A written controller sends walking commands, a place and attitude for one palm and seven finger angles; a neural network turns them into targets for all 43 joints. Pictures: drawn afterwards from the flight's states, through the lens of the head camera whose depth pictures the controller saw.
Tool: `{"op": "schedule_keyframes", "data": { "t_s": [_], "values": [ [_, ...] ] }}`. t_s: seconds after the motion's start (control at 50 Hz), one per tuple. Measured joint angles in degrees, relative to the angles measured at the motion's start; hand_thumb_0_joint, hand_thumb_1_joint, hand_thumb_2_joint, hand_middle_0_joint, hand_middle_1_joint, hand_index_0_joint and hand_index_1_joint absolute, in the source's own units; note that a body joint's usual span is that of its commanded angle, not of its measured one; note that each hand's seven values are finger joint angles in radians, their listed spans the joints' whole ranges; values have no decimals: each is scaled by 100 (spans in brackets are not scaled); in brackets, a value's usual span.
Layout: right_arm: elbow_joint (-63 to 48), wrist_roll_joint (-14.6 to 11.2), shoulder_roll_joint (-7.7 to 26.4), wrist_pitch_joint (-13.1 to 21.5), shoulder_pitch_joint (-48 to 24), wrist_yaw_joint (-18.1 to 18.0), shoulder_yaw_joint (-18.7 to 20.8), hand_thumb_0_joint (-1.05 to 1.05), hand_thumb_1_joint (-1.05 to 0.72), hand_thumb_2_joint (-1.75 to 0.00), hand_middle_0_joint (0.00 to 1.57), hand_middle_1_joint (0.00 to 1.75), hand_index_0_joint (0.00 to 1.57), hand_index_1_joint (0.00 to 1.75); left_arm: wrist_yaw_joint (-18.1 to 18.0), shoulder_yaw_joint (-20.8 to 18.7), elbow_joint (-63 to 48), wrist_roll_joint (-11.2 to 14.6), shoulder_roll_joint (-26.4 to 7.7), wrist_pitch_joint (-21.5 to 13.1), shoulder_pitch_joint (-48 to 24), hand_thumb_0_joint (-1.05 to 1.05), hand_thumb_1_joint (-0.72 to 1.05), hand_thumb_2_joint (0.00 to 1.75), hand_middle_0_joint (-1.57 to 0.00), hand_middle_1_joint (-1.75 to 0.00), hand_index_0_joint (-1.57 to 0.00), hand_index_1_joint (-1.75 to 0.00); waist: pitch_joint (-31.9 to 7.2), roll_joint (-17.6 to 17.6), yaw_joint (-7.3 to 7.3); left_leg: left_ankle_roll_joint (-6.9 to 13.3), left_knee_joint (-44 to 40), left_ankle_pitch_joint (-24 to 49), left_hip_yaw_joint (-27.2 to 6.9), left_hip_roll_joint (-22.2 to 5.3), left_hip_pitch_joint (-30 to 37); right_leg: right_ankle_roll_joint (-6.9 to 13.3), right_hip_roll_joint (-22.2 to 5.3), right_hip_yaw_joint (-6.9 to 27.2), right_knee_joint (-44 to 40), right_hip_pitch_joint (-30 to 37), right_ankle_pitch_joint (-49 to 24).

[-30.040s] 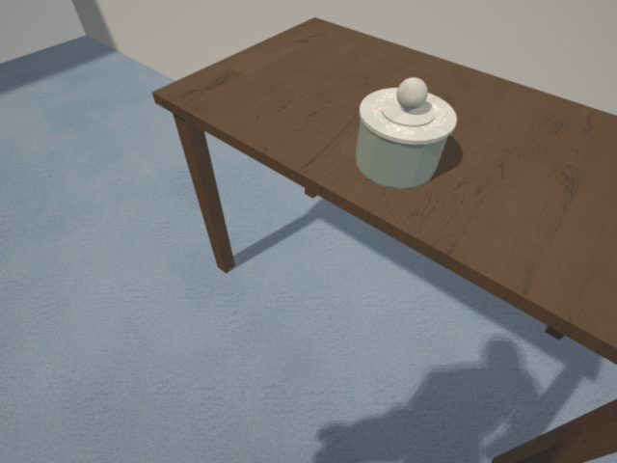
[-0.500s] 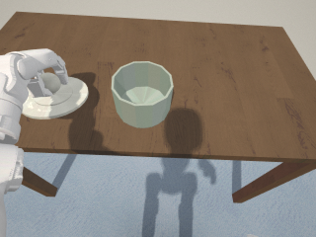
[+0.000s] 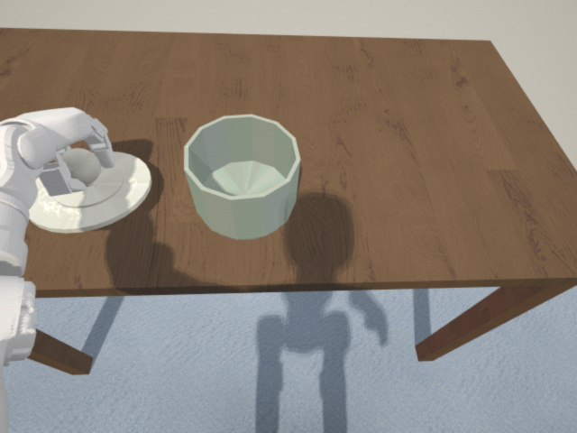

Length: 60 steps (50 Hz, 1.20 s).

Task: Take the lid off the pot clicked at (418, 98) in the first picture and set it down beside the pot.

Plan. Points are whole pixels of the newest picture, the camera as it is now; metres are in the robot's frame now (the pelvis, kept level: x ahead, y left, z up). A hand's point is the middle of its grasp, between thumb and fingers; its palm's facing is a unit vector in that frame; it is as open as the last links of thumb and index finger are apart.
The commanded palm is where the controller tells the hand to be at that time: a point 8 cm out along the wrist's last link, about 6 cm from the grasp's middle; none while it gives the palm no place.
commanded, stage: lower the lid onto the table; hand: left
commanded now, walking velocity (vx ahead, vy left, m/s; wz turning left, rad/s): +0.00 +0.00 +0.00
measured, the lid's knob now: (79, 166) +0.47 +0.29 +0.07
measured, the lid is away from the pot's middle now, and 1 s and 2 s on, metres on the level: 0.23 0.25 0.25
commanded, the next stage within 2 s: open the fingers wide in 0.36 s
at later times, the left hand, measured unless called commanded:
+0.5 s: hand (68, 186) +0.43 +0.30 +0.07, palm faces -0.51 -0.12 -0.85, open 8.0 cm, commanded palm +0.45 +0.30 +0.13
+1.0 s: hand (63, 194) +0.42 +0.30 +0.07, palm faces -0.47 -0.09 -0.88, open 8.2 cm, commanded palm +0.45 +0.30 +0.13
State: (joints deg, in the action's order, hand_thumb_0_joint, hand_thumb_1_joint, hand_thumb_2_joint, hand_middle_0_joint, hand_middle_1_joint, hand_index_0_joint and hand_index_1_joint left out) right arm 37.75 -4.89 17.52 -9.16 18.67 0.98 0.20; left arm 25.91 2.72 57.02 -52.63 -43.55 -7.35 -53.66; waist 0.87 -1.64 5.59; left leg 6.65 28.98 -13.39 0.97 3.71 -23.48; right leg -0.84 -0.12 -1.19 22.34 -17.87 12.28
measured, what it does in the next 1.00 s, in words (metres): stands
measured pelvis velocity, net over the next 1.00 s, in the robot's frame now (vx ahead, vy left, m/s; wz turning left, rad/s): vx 0.00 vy -0.01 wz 0.00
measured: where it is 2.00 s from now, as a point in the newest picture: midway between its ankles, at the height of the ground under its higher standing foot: outside the picture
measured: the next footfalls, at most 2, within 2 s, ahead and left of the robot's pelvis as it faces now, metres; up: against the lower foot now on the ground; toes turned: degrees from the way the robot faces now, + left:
none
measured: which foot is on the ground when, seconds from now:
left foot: down 0.00-1.00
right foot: down 0.00-1.00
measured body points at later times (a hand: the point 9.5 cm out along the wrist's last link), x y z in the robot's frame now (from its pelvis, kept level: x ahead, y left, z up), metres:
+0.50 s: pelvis +0.00 -0.01 -0.01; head +0.08 +0.01 +0.44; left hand +0.46 +0.30 +0.12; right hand +0.04 -0.29 -0.12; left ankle +0.01 +0.04 -0.74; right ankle -0.02 -0.16 -0.74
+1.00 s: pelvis +0.00 -0.01 -0.01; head +0.07 +0.00 +0.44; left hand +0.44 +0.30 +0.12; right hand +0.05 -0.30 -0.12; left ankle +0.01 +0.04 -0.74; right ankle -0.02 -0.16 -0.74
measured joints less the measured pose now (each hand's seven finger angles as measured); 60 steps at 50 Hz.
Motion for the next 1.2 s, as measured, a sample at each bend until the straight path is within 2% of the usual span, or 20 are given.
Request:
{"op": "schedule_keyframes", "data": {
  "t_s": [0.16, 0.26, 0.34, 0.48, 0.54, 0.62, 0.66, 0.74, 0.78, 0.88, 0.96, 1.08, 1.2],
  "values": [
    [5, -24, 23, -9, -88, -15, 5, 1, -91, -90, 20, 30, 20, 30, -3, 212, 335, 9, 2, 52, -69, 1, 10, 102, -67, -82, -68, -84, -18, -15, -90, -2, 116, -44, -37, 0, -115, -39, 2, -38, 92, -91, 51],
    [71, -16, 19, 0, -109, -73, 3, 1, -91, -90, 20, 30, 20, 30, -5, 327, 281, 71, 44, -68, -130, 1, 10, 101, -67, -83, -68, -84, -46, 16, -148, -13, 175, -64, -75, 3, -181, -24, 4, -76, 154, -147, 84],
    [96, -29, 28, 19, -136, -77, -13, 1, -91, -90, 20, 30, 20, 30, -49, 280, 485, 82, 37, -151, -198, 1, 9, 101, -68, -83, -69, -85, -88, 38, -128, -20, 255, -101, -67, -11, -262, -27, 15, -67, 247, -239, 124],
    [85, -51, 45, 14, -82, -86, -20, 1, -91, -90, 20, 30, 20, 30, -140, 198, 645, -47, -39, -209, -230, 1, 8, 101, -70, -85, -71, -87, -121, 33, -77, -37, 403, -159, -38, -51, -427, -33, 50, -38, 402, -419, 172],
    [-38, 63, 30, -119, -8, -115, 37, 1, -91, -90, 20, 30, 20, 30, -301, -132, -37, -144, -123, -575, 405, 1, 9, 101, -70, -85, -70, -87, -190, -19, -75, -51, 426, -179, 16, -87, -471, 12, 82, 19, 429, -487, 174],
    [0, 76, -6, -301, -31, -146, 47, 1, -91, -90, 20, 30, 20, 30, -453, -259, -246, -28, -22, -815, 705, 1, 11, 98, -68, -85, -68, -87, -194, -44, -127, -46, 469, -202, 28, -102, -489, -14, 94, 32, 467, -506, 189],
    [22, 53, -33, -347, -84, -154, 8, 1, -91, -90, 20, 30, 20, 30, -539, -338, -202, -27, -2, -771, 701, 1, 13, 97, -67, -86, -68, -88, -177, -14, -130, -50, 461, -188, 31, -103, -500, -19, 95, 35, 485, -530, 187],
    [-6, 50, -67, -304, -132, -175, -24, 1, -91, -90, 20, 30, 20, 30, -724, -347, -169, -219, -59, -644, 609, 1, 15, 94, -66, -88, -66, -89, -172, 2, -120, -79, 443, -143, -1, -104, -549, 40, 99, 2, 490, -580, 169],
    [-16, 37, -59, -277, -157, -168, -24, 1, -91, -90, 20, 30, 20, 30, -779, -333, -66, -207, -104, -566, 575, 1, 17, 93, -65, -88, -64, -89, -188, -16, -121, -84, 458, -147, -2, -112, -568, 24, 106, 2, 493, -595, 167],
    [-15, -11, -23, -277, -182, -177, -27, 1, -91, -90, 20, 30, 20, 30, -591, -110, 192, -95, -131, -351, 492, 1, 19, 90, -62, -89, -62, -90, -228, -42, -140, -80, 496, -189, -11, -127, -551, -30, 121, -2, 488, -558, 180],
    [-8, -19, 1, -269, -182, -246, -29, 1, -91, -90, 20, 30, 20, 30, -401, -101, 41, -83, -152, -446, 499, 1, 20, 88, -60, -89, -60, -90, -199, -26, -152, -81, 507, -213, -35, -126, -501, -21, 124, -24, 469, -488, 196],
    [-21, -10, 27, -261, -182, -250, -3, 1, -91, -90, 20, 30, 20, 30, -423, -219, -48, 15, -188, -656, 511, 1, 17, 82, -55, -89, -55, -90, -219, -10, -155, -81, 538, -244, -33, -123, -520, -10, 122, -23, 498, -508, 227],
    [-63, 3, 26, -325, -181, -185, 22, 1, -91, -90, 20, 30, 20, 30, -467, -196, -185, -84, -173, -587, 533, 1, 13, 76, -49, -89, -49, -90, -170, -30, -169, -73, 555, -245, -29, -114, -577, -6, 113, -19, 523, -567, 233]
  ]
}}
